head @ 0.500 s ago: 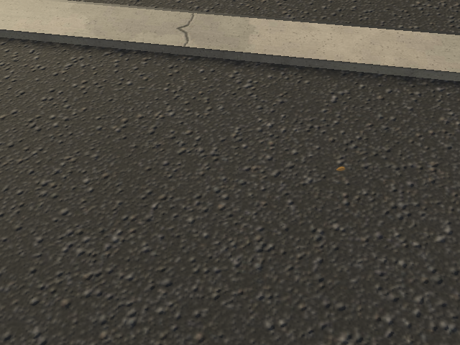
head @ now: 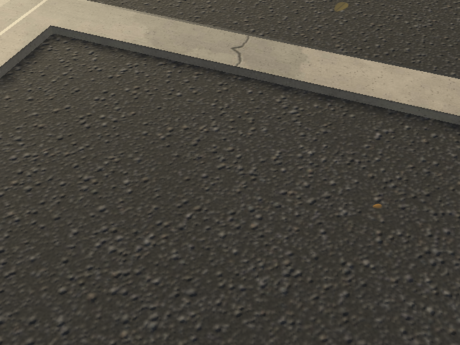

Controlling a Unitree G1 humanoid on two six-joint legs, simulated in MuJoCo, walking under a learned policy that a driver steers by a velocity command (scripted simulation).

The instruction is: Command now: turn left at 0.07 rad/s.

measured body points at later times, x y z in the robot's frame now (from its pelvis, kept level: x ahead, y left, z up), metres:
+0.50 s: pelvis +0.04 -0.02 +0.00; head +0.04 -0.03 +0.45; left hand +0.12 +0.26 -0.12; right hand +0.09 -0.29 -0.14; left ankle -0.02 +0.12 -0.74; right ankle +0.04 -0.13 -0.73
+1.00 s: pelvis +0.26 -0.02 -0.02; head +0.30 -0.03 +0.43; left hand +0.17 +0.24 -0.15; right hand +0.53 -0.23 -0.09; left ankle +0.42 +0.08 -0.73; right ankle +0.05 -0.13 -0.73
